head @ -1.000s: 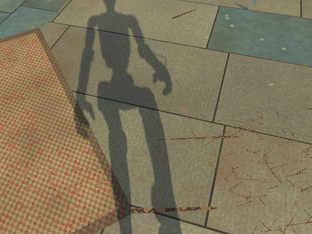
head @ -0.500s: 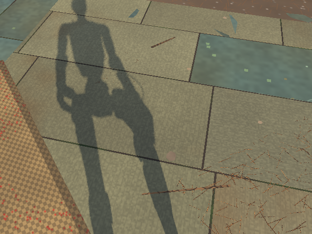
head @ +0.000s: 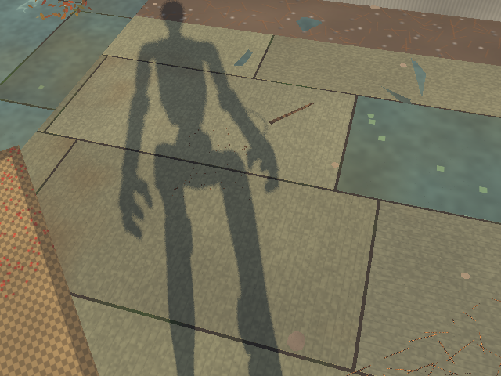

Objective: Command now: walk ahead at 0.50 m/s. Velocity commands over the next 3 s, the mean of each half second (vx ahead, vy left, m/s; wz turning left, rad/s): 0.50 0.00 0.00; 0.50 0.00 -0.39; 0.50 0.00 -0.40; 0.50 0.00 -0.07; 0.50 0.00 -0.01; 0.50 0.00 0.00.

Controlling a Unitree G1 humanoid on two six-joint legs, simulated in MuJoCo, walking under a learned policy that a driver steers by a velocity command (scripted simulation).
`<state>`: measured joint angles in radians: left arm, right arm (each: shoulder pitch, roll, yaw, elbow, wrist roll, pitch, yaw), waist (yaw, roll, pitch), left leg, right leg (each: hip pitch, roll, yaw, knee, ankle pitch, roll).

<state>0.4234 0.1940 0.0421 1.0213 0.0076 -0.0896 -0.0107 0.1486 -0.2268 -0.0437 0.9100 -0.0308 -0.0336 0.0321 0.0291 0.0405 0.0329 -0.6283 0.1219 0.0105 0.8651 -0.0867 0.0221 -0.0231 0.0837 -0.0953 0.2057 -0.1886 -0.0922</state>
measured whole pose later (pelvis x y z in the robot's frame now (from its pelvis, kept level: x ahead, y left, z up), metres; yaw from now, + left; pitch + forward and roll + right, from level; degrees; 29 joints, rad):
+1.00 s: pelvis +0.55 -0.01 -0.01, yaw -15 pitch +0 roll +0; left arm 0.30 0.25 0.08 0.96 0.00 -0.05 0.00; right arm 0.17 -0.23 -0.04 0.85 -0.04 -0.07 0.01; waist 0.01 0.02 0.05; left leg -0.54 0.10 -0.03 1.12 -0.30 -0.01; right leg -0.20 0.14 -0.01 0.37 -0.17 -0.14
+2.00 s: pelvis +1.04 -0.19 -0.01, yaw -27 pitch +0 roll +1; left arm 0.20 0.24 0.04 0.86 0.02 -0.07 -0.01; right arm 0.33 -0.25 -0.04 0.93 -0.02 -0.05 0.02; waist -0.02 0.03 0.04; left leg -0.38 0.04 0.01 1.08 -0.34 0.06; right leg -0.27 0.04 -0.08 0.43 -0.17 -0.08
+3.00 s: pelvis +1.53 -0.43 -0.03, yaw -27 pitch +0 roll +1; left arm 0.03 0.21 0.04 0.86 0.04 -0.08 -0.01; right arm 0.43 -0.21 -0.04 1.05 -0.01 -0.07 -0.01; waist -0.05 0.01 0.06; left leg -0.03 -0.02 0.05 0.69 -0.45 0.06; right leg -0.44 0.01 -0.10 0.56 -0.11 -0.10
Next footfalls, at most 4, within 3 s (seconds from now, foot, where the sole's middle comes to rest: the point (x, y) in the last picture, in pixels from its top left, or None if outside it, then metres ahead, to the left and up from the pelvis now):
0.22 left None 0.30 0.12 -0.78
0.80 right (296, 343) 0.59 -0.05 -0.78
1.34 left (272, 236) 0.94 0.01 -0.78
1.86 right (362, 203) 1.08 -0.29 -0.78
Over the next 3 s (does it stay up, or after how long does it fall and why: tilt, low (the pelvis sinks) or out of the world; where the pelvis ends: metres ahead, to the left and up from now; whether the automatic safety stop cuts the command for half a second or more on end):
stays up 1.53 -0.43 -0.03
